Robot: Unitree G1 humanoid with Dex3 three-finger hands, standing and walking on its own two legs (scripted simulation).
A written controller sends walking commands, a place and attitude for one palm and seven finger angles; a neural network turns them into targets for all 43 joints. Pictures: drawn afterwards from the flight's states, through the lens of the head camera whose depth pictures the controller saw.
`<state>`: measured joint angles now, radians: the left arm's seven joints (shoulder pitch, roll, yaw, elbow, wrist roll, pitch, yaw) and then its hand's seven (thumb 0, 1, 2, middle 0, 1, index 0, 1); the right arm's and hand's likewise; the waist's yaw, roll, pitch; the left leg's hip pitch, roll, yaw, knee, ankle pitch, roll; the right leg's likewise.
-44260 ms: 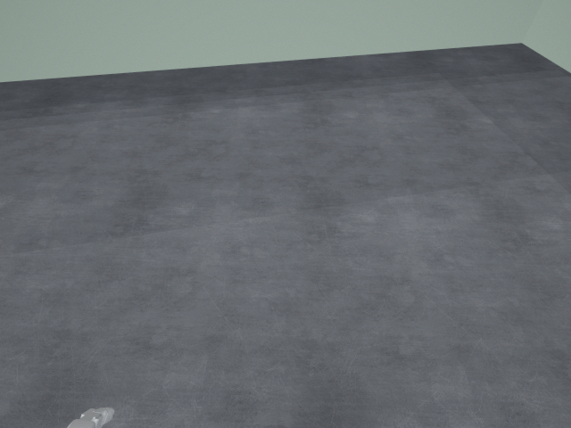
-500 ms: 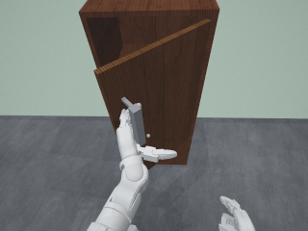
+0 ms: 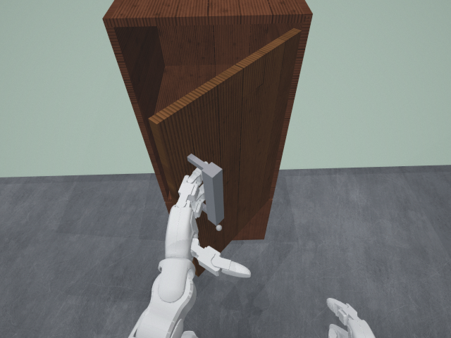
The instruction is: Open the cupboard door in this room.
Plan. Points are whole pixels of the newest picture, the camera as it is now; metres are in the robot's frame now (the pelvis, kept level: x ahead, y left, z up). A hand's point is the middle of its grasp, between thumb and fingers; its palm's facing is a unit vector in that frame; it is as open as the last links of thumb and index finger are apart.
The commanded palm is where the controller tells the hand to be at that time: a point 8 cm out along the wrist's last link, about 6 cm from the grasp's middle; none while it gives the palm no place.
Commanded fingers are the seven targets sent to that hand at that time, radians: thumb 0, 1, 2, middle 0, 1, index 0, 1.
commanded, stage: slide the hand sideways off the handle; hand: left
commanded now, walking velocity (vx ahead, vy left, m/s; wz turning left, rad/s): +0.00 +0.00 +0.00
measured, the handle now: (205, 190) +0.36 +0.05 +0.07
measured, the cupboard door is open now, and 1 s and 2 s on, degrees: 47 47 47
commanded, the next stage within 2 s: draw the hand back to the body in 0.70 s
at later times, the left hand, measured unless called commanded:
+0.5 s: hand (192, 255) +0.24 +0.06 +0.07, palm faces +0.00 -1.00 +0.01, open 16.2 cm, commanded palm +0.21 +0.12 +0.07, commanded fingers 0.00 -0.50 0.30 -0.15 -0.30 -0.15 -0.30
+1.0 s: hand (158, 266) +0.22 +0.11 +0.09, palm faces +0.01 -1.00 -0.04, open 16.3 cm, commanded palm +0.19 +0.17 +0.10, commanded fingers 0.00 -0.50 0.30 -0.15 -0.30 -0.15 -0.30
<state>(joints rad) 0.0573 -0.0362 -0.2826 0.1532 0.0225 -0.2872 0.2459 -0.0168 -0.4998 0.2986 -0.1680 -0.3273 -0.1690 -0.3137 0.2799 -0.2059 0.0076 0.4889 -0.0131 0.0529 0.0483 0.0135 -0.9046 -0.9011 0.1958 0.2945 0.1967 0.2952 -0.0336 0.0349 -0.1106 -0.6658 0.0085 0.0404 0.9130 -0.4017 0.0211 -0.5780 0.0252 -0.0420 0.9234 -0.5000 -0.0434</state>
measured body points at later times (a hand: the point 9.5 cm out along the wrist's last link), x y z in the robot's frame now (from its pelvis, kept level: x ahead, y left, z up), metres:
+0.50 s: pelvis +0.01 -0.01 +0.00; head +0.04 -0.03 +0.45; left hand +0.23 +0.11 +0.07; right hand +0.20 -0.22 -0.08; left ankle +0.03 +0.11 -0.69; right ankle -0.02 -0.09 -0.69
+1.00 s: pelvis +0.01 -0.01 -0.01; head +0.03 -0.03 +0.44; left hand +0.21 +0.16 +0.09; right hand +0.18 -0.24 -0.09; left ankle +0.03 +0.11 -0.69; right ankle -0.02 -0.09 -0.69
